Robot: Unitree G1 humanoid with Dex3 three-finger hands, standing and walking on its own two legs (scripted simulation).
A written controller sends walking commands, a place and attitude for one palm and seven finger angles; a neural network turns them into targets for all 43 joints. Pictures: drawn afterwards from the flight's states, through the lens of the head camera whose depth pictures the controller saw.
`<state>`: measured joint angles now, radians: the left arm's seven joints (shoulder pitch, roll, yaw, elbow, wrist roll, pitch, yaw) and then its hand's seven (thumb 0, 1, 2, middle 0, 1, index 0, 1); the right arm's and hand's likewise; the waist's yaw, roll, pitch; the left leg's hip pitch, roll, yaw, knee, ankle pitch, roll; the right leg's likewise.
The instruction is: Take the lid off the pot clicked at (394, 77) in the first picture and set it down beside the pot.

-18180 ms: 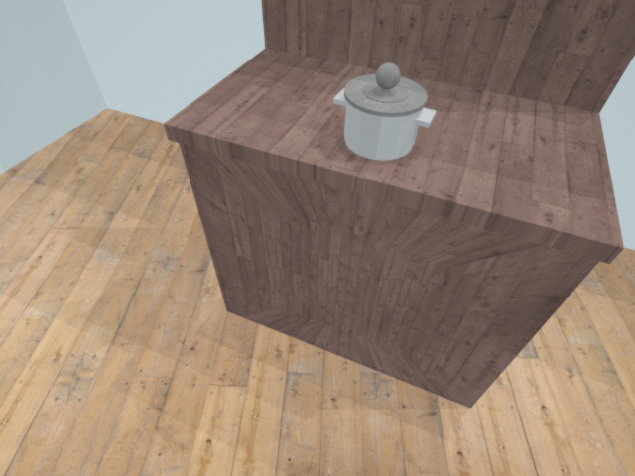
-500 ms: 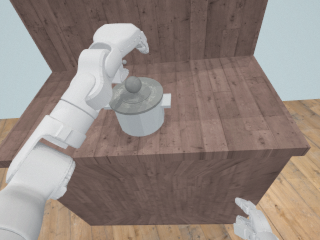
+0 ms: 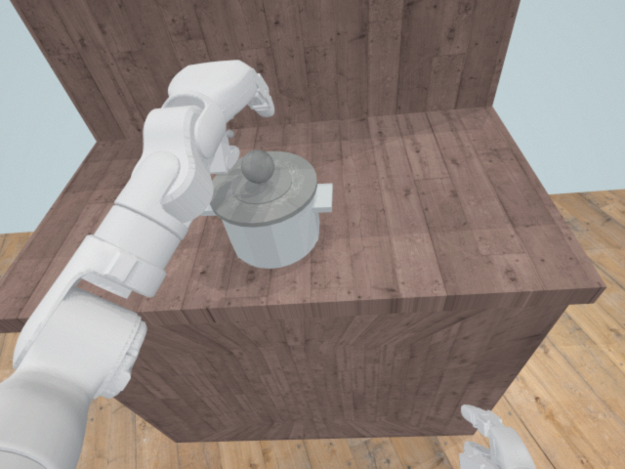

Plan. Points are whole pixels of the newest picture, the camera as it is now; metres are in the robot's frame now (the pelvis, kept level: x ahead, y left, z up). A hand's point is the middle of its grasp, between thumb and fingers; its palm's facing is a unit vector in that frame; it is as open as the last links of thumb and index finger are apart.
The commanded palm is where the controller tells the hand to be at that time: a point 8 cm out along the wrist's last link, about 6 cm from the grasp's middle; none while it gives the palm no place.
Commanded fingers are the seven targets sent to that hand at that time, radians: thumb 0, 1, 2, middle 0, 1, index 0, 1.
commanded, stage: move the open hand above the knob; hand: left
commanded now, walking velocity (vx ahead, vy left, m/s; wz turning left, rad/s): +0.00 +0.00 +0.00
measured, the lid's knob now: (257, 166) +0.47 +0.09 +0.16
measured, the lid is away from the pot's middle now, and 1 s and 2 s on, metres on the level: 0.00 0.00 0.00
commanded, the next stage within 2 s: lower the open fingers around the knob in 0.96 s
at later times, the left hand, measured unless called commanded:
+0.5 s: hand (232, 112) +0.44 +0.09 +0.26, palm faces +0.03 -0.05 -1.00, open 9.9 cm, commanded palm +0.40 +0.10 +0.31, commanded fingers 0.00 -0.41 1.74 -0.89 -0.08 -0.89 -0.08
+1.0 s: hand (239, 136) +0.43 +0.09 +0.24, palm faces -0.03 -0.01 -1.00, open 9.9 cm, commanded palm +0.40 +0.10 +0.31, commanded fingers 0.00 -0.41 1.74 -0.89 -0.08 -0.89 -0.08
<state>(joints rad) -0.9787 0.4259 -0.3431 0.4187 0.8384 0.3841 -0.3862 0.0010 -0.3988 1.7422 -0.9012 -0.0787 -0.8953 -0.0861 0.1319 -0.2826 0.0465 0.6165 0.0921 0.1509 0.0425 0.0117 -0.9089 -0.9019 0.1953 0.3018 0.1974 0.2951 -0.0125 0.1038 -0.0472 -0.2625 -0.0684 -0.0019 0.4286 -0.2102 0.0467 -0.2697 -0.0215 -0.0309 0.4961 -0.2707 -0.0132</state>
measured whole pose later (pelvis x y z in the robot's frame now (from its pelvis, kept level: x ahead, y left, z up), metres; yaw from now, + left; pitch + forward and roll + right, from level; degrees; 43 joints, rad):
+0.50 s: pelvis -0.01 +0.00 +0.00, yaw +0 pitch +2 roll +1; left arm -1.09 0.40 -0.34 0.52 0.83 0.36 -0.33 0.00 -0.40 1.74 -0.91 -0.08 -0.90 -0.09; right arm 0.07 -0.25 0.08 0.64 0.09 0.14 0.03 0.01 -0.91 -0.90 0.20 0.30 0.20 0.30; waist 0.00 0.10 -0.05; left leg -0.27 -0.07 0.00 0.43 -0.20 0.05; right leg -0.29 -0.03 -0.03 0.51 -0.27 -0.01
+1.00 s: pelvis +0.00 -0.01 +0.00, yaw +0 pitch +2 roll +1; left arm -0.98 0.44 -0.38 0.37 0.82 0.36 -0.38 0.00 -0.40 1.74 -0.91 -0.08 -0.90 -0.09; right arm 0.10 -0.29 0.05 0.62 0.09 0.12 0.03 0.01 -0.91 -0.90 0.19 0.30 0.20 0.29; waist -0.01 0.10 -0.02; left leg -0.26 -0.06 -0.01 0.44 -0.21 0.04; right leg -0.26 -0.02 -0.04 0.51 -0.28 -0.02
